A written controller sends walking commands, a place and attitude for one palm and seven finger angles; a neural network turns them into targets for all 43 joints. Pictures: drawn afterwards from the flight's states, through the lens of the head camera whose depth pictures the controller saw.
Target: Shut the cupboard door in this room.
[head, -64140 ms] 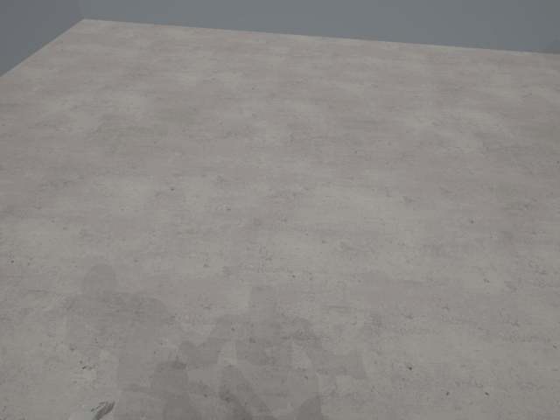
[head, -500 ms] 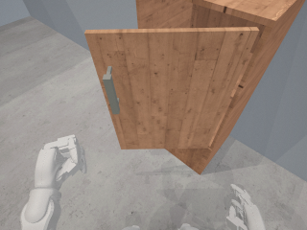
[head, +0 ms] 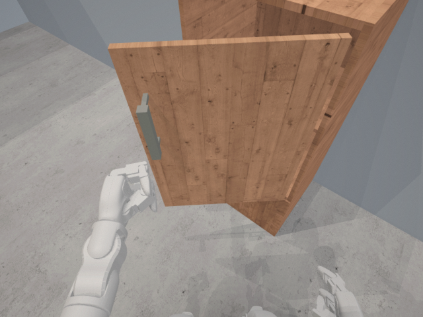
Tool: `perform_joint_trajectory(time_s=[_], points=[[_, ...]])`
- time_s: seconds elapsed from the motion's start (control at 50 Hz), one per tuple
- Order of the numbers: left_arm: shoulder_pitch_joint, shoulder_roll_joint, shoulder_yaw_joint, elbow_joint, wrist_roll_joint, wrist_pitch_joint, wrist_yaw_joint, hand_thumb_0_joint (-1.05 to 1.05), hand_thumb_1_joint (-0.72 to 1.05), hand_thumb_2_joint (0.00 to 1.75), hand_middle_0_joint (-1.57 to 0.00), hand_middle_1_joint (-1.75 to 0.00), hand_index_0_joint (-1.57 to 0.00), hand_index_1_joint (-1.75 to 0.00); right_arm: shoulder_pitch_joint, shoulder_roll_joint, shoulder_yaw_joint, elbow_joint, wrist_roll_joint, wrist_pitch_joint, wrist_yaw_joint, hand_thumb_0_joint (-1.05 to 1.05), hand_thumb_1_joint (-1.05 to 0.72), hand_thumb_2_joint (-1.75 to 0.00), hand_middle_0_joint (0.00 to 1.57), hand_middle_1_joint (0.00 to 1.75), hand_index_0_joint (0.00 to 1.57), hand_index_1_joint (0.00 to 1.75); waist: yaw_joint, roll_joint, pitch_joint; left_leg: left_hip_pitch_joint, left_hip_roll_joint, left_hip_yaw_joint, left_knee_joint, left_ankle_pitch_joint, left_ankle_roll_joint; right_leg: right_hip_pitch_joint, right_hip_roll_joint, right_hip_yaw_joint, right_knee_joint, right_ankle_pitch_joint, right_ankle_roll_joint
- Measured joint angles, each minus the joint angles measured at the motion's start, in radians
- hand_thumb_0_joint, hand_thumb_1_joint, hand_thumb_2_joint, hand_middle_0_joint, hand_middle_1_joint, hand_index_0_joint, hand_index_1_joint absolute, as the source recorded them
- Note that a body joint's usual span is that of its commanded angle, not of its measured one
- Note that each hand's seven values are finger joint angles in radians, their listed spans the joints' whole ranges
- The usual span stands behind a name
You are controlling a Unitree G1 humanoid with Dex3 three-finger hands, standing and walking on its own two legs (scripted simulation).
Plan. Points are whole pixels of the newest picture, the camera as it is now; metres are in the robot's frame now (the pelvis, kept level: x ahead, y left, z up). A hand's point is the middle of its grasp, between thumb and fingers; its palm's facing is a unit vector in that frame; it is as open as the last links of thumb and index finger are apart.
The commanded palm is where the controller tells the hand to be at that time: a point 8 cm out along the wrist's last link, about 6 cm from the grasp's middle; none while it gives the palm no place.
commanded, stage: bring the fist close to the handle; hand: left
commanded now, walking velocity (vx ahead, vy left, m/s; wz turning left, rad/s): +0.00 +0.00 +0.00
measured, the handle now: (151, 128) +0.48 +0.16 +0.07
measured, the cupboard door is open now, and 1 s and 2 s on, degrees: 42 42 29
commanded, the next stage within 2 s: push the door shut along its arc in 0.72 s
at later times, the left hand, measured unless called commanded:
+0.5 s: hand (166, 158) +0.39 +0.11 +0.08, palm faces +0.08 -1.00 -0.01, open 3.1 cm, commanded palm +0.35 +0.16 +0.08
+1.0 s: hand (169, 164) +0.38 +0.10 +0.07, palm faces +0.04 -1.00 -0.04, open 3.1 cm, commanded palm +0.37 +0.17 +0.08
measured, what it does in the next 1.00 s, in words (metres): stands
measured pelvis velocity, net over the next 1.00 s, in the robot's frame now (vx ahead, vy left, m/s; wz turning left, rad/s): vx -0.01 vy -0.01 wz -0.02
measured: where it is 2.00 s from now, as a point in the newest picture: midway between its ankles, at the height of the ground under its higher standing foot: outside the picture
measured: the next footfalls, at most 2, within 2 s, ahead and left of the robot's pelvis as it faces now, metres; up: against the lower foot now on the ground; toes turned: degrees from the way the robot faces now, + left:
none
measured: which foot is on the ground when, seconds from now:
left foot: down 0.00-1.00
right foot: down 0.00-1.00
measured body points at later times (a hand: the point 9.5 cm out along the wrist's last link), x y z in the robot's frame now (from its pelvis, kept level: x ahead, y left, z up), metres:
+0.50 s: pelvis +0.00 +0.00 +0.00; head +0.05 -0.01 +0.45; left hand +0.38 +0.16 +0.09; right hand +0.11 -0.25 -0.11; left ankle -0.01 +0.10 -0.69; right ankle +0.03 -0.10 -0.69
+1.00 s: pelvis -0.01 -0.01 +0.00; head +0.04 -0.02 +0.45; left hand +0.38 +0.16 +0.07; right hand +0.11 -0.25 -0.11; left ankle -0.01 +0.10 -0.69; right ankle +0.03 -0.10 -0.69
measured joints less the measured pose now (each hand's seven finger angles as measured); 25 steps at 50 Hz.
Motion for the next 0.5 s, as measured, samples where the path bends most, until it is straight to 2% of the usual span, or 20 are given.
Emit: perform_joint_trajectory(time_s=[0.06, 0.16, 0.22, 0.34, 0.5], points=[[-0.058, -0.006, 0.007, 0.051, 0.010, 0.005, 0.038, 0.02, 0.90, 0.89, -1.30, -1.50, -1.30, -1.50, -0.010, 0.010, 0.003, 0.006, -0.004, 0.010, -0.002, 0.01, -0.90, -0.90, 0.20, 0.30, 0.20, 0.30, -0.007, -0.010, 0.003, -0.003, 0.000, 0.007, -0.005, 0.004, 0.000, -0.007, 0.000, 0.007, 0.000, 0.004, 0.000], [-0.144, -0.009, 0.033, 0.111, 0.026, -0.035, 0.092, 0.02, 0.90, 0.89, -1.30, -1.50, -1.30, -1.50, -0.010, 0.020, 0.001, 0.017, -0.010, 0.019, 0.007, 0.01, -0.90, -0.90, 0.20, 0.30, 0.20, 0.30, -0.013, -0.015, -0.007, -0.013, 0.004, 0.011, -0.001, 0.003, -0.001, -0.018, 0.004, 0.010, 0.003, 0.006, -0.001], [-0.201, -0.005, 0.033, 0.176, 0.036, -0.042, 0.094, 0.02, 0.90, 0.89, -1.30, -1.50, -1.30, -1.50, -0.006, 0.017, 0.001, 0.026, -0.009, 0.030, 0.013, 0.01, -0.90, -0.90, 0.20, 0.30, 0.20, 0.30, -0.014, -0.010, -0.011, -0.018, 0.004, 0.008, 0.001, 0.003, -0.001, -0.021, 0.004, 0.007, 0.002, 0.006, -0.001], [-0.294, -0.012, 0.040, 0.312, 0.031, -0.021, 0.091, 0.01, 0.90, 0.90, -1.30, -1.50, -1.30, -1.50, 0.006, 0.014, -0.003, 0.038, -0.005, 0.051, 0.012, 0.01, -0.90, -0.90, 0.20, 0.30, 0.20, 0.30, -0.027, -0.010, -0.005, -0.023, 0.005, 0.011, -0.014, 0.015, -0.001, -0.027, 0.005, 0.010, -0.013, 0.019, 0.000], [-0.316, -0.021, 0.074, 0.340, 0.056, -0.109, 0.124, 0.02, 0.90, 0.89, -1.30, -1.50, -1.29, -1.50, 0.040, 0.011, -0.022, 0.052, -0.017, 0.062, 0.027, 0.01, -0.90, -0.90, 0.20, 0.30, 0.20, 0.30, -0.035, -0.013, -0.020, -0.027, 0.013, 0.028, -0.021, 0.015, -0.002, -0.040, 0.013, 0.026, -0.013, 0.023, -0.003]])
